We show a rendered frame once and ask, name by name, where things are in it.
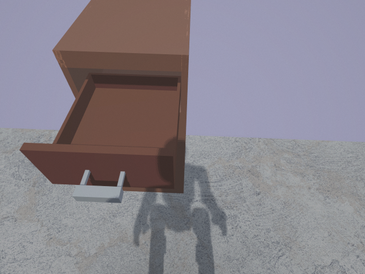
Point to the handle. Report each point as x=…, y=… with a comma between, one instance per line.
x=106, y=194

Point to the cabinet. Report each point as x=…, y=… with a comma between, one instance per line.
x=145, y=37

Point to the drawer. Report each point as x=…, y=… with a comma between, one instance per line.
x=118, y=122

